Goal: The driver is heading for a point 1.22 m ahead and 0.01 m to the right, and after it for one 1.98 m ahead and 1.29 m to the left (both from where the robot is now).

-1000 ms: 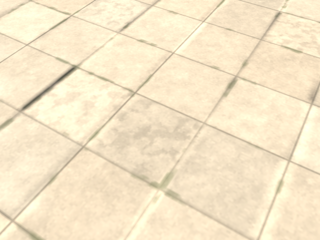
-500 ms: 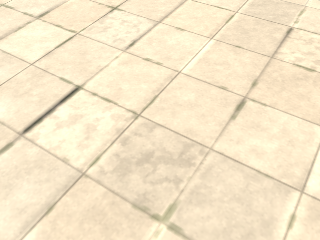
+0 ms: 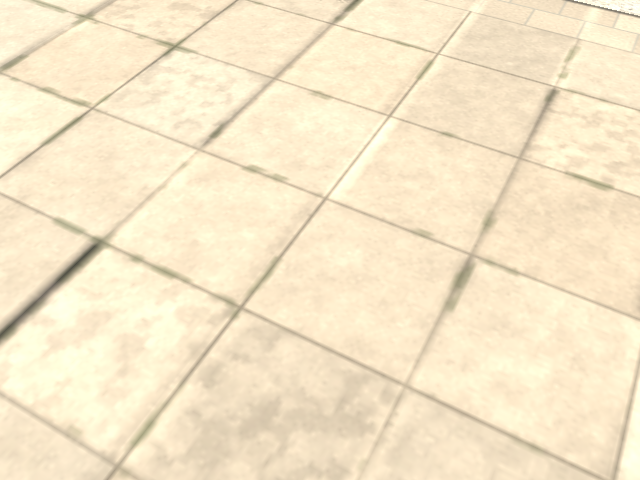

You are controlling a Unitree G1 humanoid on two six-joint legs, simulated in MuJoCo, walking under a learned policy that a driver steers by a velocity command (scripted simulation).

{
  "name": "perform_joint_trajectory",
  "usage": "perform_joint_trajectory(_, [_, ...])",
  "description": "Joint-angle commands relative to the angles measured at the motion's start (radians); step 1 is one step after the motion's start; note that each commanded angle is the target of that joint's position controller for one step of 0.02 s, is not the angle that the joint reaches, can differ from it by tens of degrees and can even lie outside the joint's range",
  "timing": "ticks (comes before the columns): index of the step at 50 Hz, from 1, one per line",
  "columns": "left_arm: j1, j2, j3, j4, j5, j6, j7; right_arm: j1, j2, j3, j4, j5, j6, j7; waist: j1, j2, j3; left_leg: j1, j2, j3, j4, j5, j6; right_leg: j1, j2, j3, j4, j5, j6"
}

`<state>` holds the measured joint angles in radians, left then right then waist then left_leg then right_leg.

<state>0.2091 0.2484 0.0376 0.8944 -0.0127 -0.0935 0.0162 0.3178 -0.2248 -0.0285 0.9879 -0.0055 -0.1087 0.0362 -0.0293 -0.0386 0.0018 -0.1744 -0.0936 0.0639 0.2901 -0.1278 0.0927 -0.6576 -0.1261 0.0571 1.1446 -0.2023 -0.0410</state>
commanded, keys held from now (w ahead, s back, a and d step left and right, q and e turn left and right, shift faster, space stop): w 1.00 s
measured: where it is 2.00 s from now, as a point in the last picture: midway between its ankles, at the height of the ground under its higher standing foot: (334, 269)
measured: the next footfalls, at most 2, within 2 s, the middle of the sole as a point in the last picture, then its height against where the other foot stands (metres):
right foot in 0.30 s outside the picture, level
left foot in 0.86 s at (290, 421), level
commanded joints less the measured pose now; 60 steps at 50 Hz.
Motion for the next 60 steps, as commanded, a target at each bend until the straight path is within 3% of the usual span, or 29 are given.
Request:
perform_joint_trajectory(1, [0.034,0.046,0.014,-0.043,0.013,0.004,0.007,-0.038,-0.130,-0.020,-0.053,0.001,-0.018,-0.020,0.047,0.077,0.055,-0.103,0.279,-0.207,-0.205,0.082,0.171,-0.027,-0.043,0.001,-0.138,0.157,0.027])
perform_joint_trajectory(5, [-0.129,0.028,0.007,-0.087,0.004,-0.007,-0.005,0.044,-0.158,-0.025,-0.036,0.016,-0.005,-0.035,-0.012,0.077,0.055,-0.014,0.264,-0.162,-0.190,0.095,0.127,0.000,0.001,-0.035,-0.430,0.308,0.034])
perform_joint_trajectory(10, [-0.256,0.041,0.002,-0.138,-0.009,-0.016,-0.036,0.119,-0.168,-0.031,-0.002,0.026,0.016,-0.038,-0.050,0.090,0.084,0.146,0.325,-0.178,-0.122,0.068,0.113,-0.003,0.031,-0.043,-0.584,0.228,0.018])
perform_joint_trajectory(12, [-0.240,0.062,0.008,-0.146,-0.010,-0.025,-0.047,0.113,-0.180,-0.037,0.000,0.027,0.026,-0.041,-0.027,0.102,0.072,0.193,0.350,-0.192,-0.070,0.114,0.098,0.046,0.046,-0.050,-0.626,0.147,-0.010])
perform_joint_trajectory(14, [-0.085,0.109,0.034,-0.107,-0.007,-0.031,-0.047,0.074,-0.183,-0.037,-0.009,0.023,0.037,-0.041,0.065,0.112,-0.014,0.184,0.310,-0.151,0.111,0.383,0.065,0.274,0.102,-0.097,-0.668,0.104,-0.048])
perform_joint_trajectory(15, [0.109,0.171,0.063,-0.052,-0.005,-0.034,-0.040,0.064,-0.149,-0.023,-0.024,0.011,0.039,-0.041,0.142,0.080,-0.142,0.078,0.248,-0.098,0.350,0.418,0.033,0.544,0.066,-0.054,-0.648,0.130,-0.092])
perform_joint_trajectory(16, [0.271,0.288,0.090,-0.026,0.016,-0.030,-0.034,0.141,-0.056,0.008,-0.052,-0.001,0.023,-0.035,0.148,-0.127,-0.312,-0.288,0.115,-0.019,0.758,0.093,-0.036,0.953,-0.194,0.325,-0.663,0.094,-0.225])
perform_joint_trajectory(17, [0.305,0.251,0.080,-0.011,0.012,-0.024,-0.040,0.179,-0.027,0.019,-0.037,0.018,-0.005,-0.028,0.138,-0.263,-0.402,-0.518,0.027,-0.124,0.974,-0.418,-0.052,1.083,-0.296,0.683,-0.827,-0.024,-0.312])
perform_joint_trajectory(18, [0.231,0.174,0.056,-0.024,0.006,-0.027,-0.041,0.099,-0.143,-0.009,-0.052,0.042,-0.023,-0.025,0.134,-0.165,-0.271,-0.613,0.096,-0.188,1.063,-0.382,-0.029,0.977,-0.261,0.587,-0.844,-0.059,-0.258])
perform_joint_trajectory(19, [0.135,0.132,0.042,-0.048,0.005,-0.025,-0.039,0.016,-0.165,-0.015,-0.077,0.050,-0.029,-0.025,0.108,-0.099,-0.170,-0.615,0.152,-0.160,1.045,-0.286,-0.016,0.833,-0.223,0.427,-0.856,0.005,-0.218])
perform_joint_trajectory(20, [0.057,0.103,0.031,-0.061,0.009,-0.023,-0.044,-0.023,-0.151,-0.018,-0.083,0.039,-0.024,-0.031,0.075,-0.022,-0.099,-0.571,0.193,-0.138,0.981,-0.205,-0.022,0.688,-0.177,0.316,-0.894,0.090,-0.197])
perform_joint_trajectory(22, [0.014,0.065,0.019,-0.056,0.018,-0.026,-0.052,-0.006,-0.118,-0.025,-0.078,0.023,0.004,-0.037,0.022,-0.038,-0.046,-0.465,0.234,-0.136,0.881,-0.123,-0.031,0.539,-0.111,0.192,-0.960,0.157,-0.172])
perform_joint_trajectory(25, [0.067,0.097,0.029,-0.019,0.018,-0.033,-0.047,-0.011,-0.088,-0.027,-0.084,0.018,0.028,-0.042,0.003,-0.023,-0.012,-0.480,0.238,-0.120,0.807,-0.051,-0.052,0.498,-0.092,0.108,-1.002,0.286,-0.191])
perform_joint_trajectory(28, [0.117,0.113,0.033,0.005,0.017,-0.024,-0.030,-0.130,-0.086,-0.031,-0.126,0.010,0.029,-0.042,0.026,-0.011,0.018,-0.567,0.240,-0.116,0.644,0.080,-0.072,0.537,-0.089,0.067,-1.019,0.331,-0.185])
perform_joint_trajectory(32, [0.171,0.126,0.033,0.029,0.007,-0.015,-0.016,-0.273,-0.066,-0.024,-0.164,0.015,0.021,-0.031,0.068,-0.019,0.048,-0.529,0.208,-0.083,0.411,0.235,-0.072,0.556,-0.063,0.010,-1.039,0.272,-0.156])
perform_joint_trajectory(38, [0.247,0.138,0.042,0.081,-0.003,0.007,-0.006,-0.415,-0.073,-0.018,-0.223,0.026,0.007,-0.001,0.099,-0.023,0.098,-0.556,0.181,-0.076,0.259,0.162,-0.040,0.730,-0.130,0.016,-0.977,0.277,-0.147])
perform_joint_trajectory(41, [0.212,0.160,0.051,0.080,-0.004,0.019,-0.001,-0.348,-0.109,-0.032,-0.216,0.027,-0.003,0.010,0.044,-0.050,0.045,-0.398,0.136,-0.038,0.223,0.059,-0.002,0.762,-0.139,0.007,-0.872,0.505,-0.121])
perform_joint_trajectory(42, [0.189,0.162,0.051,0.075,-0.003,0.025,-0.001,-0.247,-0.136,-0.049,-0.187,0.025,-0.004,0.006,-0.014,-0.057,-0.017,-0.245,0.098,-0.005,0.209,0.055,0.018,0.743,-0.111,-0.020,-0.756,0.670,-0.103])
perform_joint_trajectory(43, [0.177,0.139,0.041,0.066,0.004,0.028,-0.002,-0.067,-0.187,-0.075,-0.131,0.023,-0.003,-0.001,-0.091,-0.037,-0.125,0.009,0.099,-0.015,0.220,0.081,0.050,0.649,-0.054,-0.059,-0.548,0.694,-0.074])
perform_joint_trajectory(44, [0.195,0.105,0.024,0.039,0.025,0.025,-0.001,0.117,-0.272,-0.096,-0.096,0.011,0.002,-0.013,-0.132,0.116,-0.281,0.326,0.315,-0.280,0.228,0.087,0.118,0.411,0.025,-0.107,-0.200,0.336,-0.036])
perform_joint_trajectory(45, [0.324,-0.034,-0.012,0.049,0.010,0.000,-0.016,0.140,-0.300,-0.096,-0.082,0.005,0.004,-0.003,-0.052,0.369,-0.396,0.597,0.499,-0.759,0.073,-0.107,0.271,0.043,0.202,-0.023,0.095,-0.357,0.011])
perform_joint_trajectory(46, [0.247,0.083,0.013,0.054,-0.016,-0.024,-0.020,0.102,-0.206,-0.072,-0.090,0.016,0.001,-0.003,-0.082,0.245,-0.322,0.539,0.463,-0.757,0.018,-0.193,0.225,-0.064,0.143,0.084,0.203,-0.364,-0.010])
perform_joint_trajectory(47, [0.148,0.131,0.026,0.021,-0.034,-0.037,-0.021,0.012,-0.165,-0.060,-0.108,0.020,-0.001,-0.006,-0.065,0.190,-0.185,0.397,0.434,-0.598,0.003,-0.136,0.178,-0.111,0.093,0.055,0.198,-0.267,-0.026])
perform_joint_trajectory(48, [0.099,0.128,0.028,0.011,-0.028,-0.037,-0.013,-0.073,-0.145,-0.051,-0.126,0.015,-0.003,-0.005,-0.028,0.089,-0.116,0.240,0.400,-0.483,-0.024,-0.025,0.154,-0.061,0.037,0.028,0.148,-0.166,-0.023])
perform_joint_trajectory(49, [0.076,0.120,0.036,0.008,-0.011,-0.030,-0.006,-0.116,-0.117,-0.044,-0.131,0.006,-0.004,-0.001,0.000,0.070,-0.064,0.122,0.362,-0.399,-0.055,0.052,0.142,-0.015,0.008,0.019,0.091,-0.113,-0.019])
perform_joint_trajectory(50, [0.102,0.100,0.038,0.010,-0.007,-0.016,-0.005,-0.126,-0.097,-0.037,-0.124,-0.004,-0.007,0.001,0.032,0.098,-0.059,0.058,0.337,-0.347,-0.084,0.080,0.134,0.047,-0.016,0.026,0.057,-0.078,-0.018])
perform_joint_trajectory(52, [0.128,0.060,0.037,0.016,-0.006,0.006,-0.003,-0.099,-0.102,-0.039,-0.103,-0.001,-0.011,0.000,0.051,0.109,-0.039,0.000,0.316,-0.284,-0.130,0.121,0.147,0.077,-0.026,0.013,0.002,-0.055,-0.008])
perform_joint_trajectory(54, [0.072,0.064,0.041,-0.006,0.001,0.017,0.001,-0.069,-0.136,-0.046,-0.087,0.000,-0.012,-0.012,0.049,0.094,-0.004,-0.009,0.315,-0.245,-0.160,0.161,0.155,0.018,-0.035,0.005,-0.073,0.012,0.010])
perform_joint_trajectory(60, [-0.137,0.044,0.036,-0.068,0.005,0.009,-0.011,0.023,-0.153,-0.046,-0.052,0.010,0.005,-0.038,-0.007,0.092,0.041,0.053,0.277,-0.147,-0.181,0.185,0.110,-0.042,-0.006,-0.029,-0.409,0.289,0.032])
